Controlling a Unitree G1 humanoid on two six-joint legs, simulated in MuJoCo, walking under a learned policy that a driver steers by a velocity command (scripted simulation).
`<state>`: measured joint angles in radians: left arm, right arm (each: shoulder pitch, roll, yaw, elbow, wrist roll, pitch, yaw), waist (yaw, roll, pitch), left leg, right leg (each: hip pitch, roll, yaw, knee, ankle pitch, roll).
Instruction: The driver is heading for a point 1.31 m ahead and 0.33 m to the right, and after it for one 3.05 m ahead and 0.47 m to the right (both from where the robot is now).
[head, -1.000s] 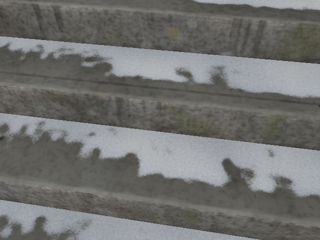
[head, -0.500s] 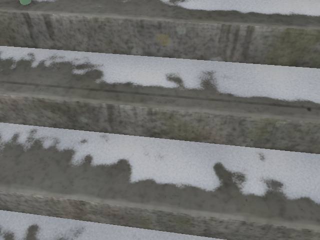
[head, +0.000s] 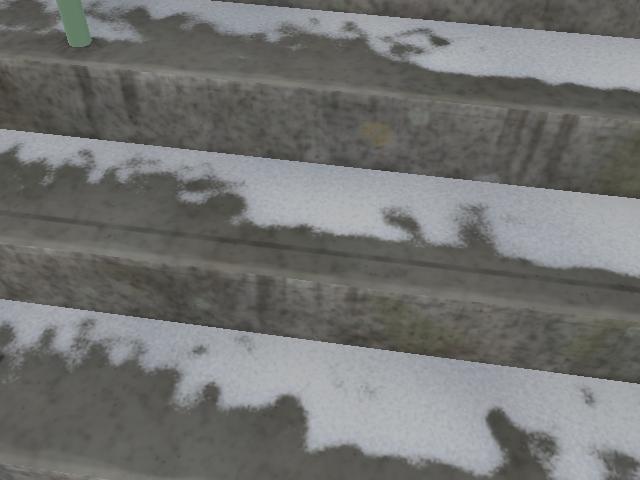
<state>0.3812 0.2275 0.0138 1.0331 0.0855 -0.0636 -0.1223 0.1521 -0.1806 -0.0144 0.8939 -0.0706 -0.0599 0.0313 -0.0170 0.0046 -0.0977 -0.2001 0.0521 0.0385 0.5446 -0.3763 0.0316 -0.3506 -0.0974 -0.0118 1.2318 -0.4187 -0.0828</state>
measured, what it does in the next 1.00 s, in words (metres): climbs, turning right: right foot 0.17 m higher, then left foot 0.16 m higher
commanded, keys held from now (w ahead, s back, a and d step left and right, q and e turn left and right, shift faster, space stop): w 0.28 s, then w+e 0.72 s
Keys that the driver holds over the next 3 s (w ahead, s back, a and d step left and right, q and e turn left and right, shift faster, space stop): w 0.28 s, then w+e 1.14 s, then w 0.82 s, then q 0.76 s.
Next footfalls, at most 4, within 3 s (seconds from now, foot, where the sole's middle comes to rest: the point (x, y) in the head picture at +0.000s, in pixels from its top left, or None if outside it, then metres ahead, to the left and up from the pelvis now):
0.24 right None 0.24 -0.07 -0.60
0.62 left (213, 422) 0.51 0.19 -0.44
1.20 right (399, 245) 0.75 -0.12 -0.27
1.68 left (368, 57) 1.08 -0.08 -0.11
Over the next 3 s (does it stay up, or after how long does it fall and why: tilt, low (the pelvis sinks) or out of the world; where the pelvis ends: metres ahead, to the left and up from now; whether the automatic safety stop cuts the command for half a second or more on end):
stays up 1.34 -0.38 0.82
